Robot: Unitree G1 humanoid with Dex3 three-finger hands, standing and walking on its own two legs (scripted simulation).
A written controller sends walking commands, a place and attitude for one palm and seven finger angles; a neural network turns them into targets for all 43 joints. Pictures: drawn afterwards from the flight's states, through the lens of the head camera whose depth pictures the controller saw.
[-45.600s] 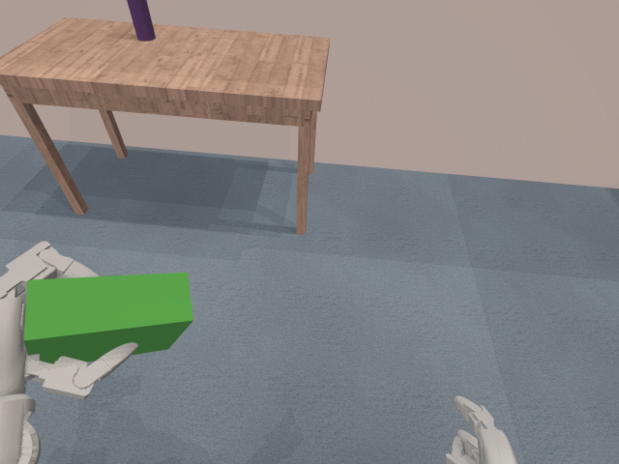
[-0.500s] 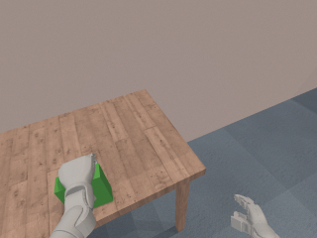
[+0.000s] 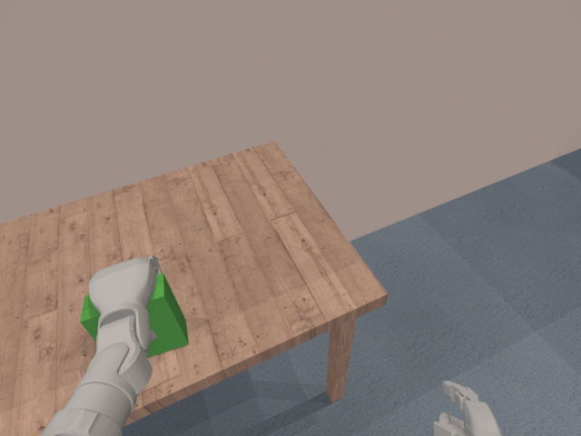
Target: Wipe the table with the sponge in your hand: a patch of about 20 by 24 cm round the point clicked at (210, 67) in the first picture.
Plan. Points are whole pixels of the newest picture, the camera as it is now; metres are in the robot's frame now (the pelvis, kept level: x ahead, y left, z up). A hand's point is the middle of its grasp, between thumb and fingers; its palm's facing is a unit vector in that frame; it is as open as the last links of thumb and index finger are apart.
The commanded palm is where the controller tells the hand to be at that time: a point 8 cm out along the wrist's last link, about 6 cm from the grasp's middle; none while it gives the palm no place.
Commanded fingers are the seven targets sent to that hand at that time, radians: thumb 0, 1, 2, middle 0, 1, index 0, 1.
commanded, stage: wipe forward along the middle lane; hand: left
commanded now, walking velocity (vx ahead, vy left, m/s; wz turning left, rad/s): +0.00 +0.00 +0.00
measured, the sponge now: (144, 329) +0.28 +0.28 -0.05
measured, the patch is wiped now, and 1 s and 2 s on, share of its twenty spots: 1.00 1.00 1.00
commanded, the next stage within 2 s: slide back across to the first lane in 1.28 s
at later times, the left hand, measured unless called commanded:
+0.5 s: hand (135, 285) +0.33 +0.30 +0.00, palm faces -0.10 -0.02 -0.99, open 9.6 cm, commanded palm +0.32 +0.30 +0.02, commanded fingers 0.00 0.10 1.30 -1.20 -1.60 -1.20 -1.60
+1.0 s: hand (131, 260) +0.38 +0.33 +0.00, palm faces -0.14 +0.00 -0.99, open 9.6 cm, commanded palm +0.37 +0.32 +0.02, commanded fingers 0.00 0.10 1.30 -1.20 -1.60 -1.20 -1.60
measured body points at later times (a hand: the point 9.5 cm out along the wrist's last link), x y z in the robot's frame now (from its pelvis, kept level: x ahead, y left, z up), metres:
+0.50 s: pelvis -0.02 +0.00 -0.01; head +0.01 -0.02 +0.44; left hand +0.33 +0.29 +0.05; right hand +0.14 -0.25 -0.14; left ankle +0.01 +0.12 -0.73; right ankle +0.01 -0.04 -0.73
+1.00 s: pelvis -0.02 +0.00 -0.03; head +0.04 -0.01 +0.42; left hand +0.38 +0.32 +0.05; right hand +0.06 -0.27 -0.16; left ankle +0.01 +0.12 -0.73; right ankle +0.01 -0.04 -0.73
